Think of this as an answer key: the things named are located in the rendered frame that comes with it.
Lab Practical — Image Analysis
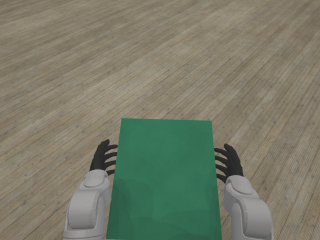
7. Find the robot left forearm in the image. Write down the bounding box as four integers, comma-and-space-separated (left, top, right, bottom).
63, 169, 112, 240

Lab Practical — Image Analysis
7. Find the left robot hand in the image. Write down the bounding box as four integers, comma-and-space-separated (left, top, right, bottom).
89, 139, 118, 176

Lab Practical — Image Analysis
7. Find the right robot hand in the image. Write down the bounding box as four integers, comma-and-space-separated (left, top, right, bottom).
214, 143, 244, 183

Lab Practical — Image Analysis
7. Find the robot right forearm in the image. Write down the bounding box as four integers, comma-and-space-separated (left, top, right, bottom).
222, 175, 274, 240

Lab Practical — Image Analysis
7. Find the carton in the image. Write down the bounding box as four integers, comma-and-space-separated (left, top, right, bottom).
106, 118, 222, 240

